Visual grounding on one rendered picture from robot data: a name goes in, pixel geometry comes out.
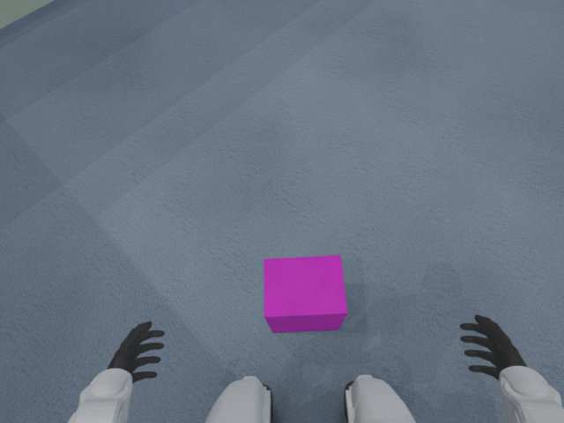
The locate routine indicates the robot right forearm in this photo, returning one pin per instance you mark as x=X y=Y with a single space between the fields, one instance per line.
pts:
x=528 y=398

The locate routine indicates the robot left forearm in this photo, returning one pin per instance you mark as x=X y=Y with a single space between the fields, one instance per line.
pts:
x=106 y=399

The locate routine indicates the robot right shin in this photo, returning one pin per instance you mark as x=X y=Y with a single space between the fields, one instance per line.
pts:
x=363 y=376

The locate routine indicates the robot left hand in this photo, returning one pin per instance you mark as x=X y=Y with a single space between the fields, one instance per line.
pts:
x=126 y=357

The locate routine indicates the left robot thigh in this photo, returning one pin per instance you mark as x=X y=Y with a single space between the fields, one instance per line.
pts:
x=243 y=401

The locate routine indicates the carton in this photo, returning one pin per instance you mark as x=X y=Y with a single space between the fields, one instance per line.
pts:
x=304 y=293

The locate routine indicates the robot right hand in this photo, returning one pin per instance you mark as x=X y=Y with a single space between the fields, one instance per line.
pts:
x=503 y=354

